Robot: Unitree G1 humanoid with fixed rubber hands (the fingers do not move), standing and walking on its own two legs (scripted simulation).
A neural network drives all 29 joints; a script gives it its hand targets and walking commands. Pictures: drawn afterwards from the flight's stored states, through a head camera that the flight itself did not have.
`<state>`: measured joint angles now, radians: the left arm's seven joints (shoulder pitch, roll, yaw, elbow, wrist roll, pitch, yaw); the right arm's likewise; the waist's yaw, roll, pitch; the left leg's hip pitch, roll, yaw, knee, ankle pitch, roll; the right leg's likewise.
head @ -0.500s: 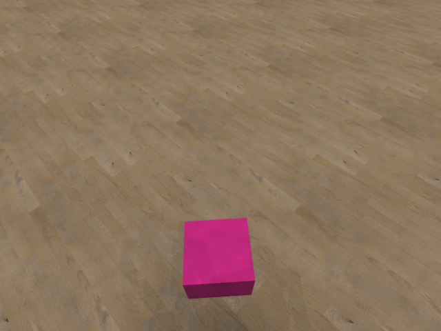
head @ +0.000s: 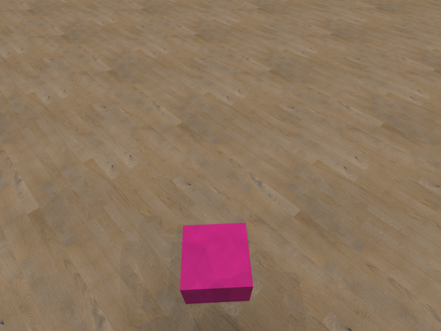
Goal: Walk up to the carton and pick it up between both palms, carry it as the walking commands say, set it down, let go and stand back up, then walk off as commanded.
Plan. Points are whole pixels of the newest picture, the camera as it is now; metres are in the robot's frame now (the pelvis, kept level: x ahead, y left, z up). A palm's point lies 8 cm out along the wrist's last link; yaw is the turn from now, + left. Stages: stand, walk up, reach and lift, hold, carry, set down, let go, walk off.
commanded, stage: stand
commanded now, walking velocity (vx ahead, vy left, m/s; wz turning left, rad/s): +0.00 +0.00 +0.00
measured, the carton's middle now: (216, 262) +0.47 +0.03 -0.68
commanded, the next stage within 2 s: reach and lift in 1.16 s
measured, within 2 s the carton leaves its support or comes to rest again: neither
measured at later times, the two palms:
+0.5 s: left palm out of the picture +0.01 +0.21 -0.15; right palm out of the picture -0.01 -0.21 -0.15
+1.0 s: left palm out of the picture +0.02 +0.21 -0.16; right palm out of the picture +0.00 -0.20 -0.15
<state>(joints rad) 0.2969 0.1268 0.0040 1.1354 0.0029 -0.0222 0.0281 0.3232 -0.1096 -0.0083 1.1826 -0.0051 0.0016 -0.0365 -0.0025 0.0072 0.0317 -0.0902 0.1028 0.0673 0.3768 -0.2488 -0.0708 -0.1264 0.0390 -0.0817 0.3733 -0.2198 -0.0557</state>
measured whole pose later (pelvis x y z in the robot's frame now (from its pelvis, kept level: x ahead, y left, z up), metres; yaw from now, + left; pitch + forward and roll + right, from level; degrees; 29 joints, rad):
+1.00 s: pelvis +0.04 +0.00 +0.00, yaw +0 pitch -1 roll +0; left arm 0.28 0.13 -0.01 1.18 0.00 -0.04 0.04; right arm 0.31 -0.10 -0.01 1.18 -0.01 0.00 -0.05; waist 0.01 -0.01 0.04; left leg -0.06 0.10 0.07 0.41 -0.32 -0.07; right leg -0.10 0.03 -0.08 0.43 -0.31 -0.05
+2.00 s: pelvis -0.11 +0.04 -0.10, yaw +0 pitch +14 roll +0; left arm -0.43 0.20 0.13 0.52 -0.03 0.61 0.00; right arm -0.44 -0.25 -0.13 0.57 0.04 0.59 0.05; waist -0.02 0.00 0.11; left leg -0.98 0.05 0.06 1.13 -0.40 0.01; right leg -1.01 -0.05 -0.04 1.11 -0.35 0.00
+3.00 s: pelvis -0.07 +0.02 -0.11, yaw +6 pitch +36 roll +0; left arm -1.30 0.51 0.23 0.55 -0.15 0.29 0.00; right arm -1.24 -0.36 -0.34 0.50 0.12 0.30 -0.04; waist -0.07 -0.02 0.52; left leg -1.37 -0.04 -0.08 1.13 -0.34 -0.03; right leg -1.38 -0.02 0.02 1.15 -0.33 0.01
